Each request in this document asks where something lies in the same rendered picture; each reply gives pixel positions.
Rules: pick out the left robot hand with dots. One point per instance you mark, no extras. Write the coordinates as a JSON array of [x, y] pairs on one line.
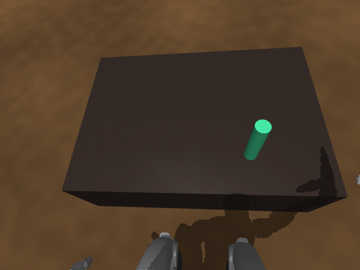
[[83, 265]]

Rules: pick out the can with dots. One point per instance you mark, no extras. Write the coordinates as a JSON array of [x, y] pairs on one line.
[[258, 136]]

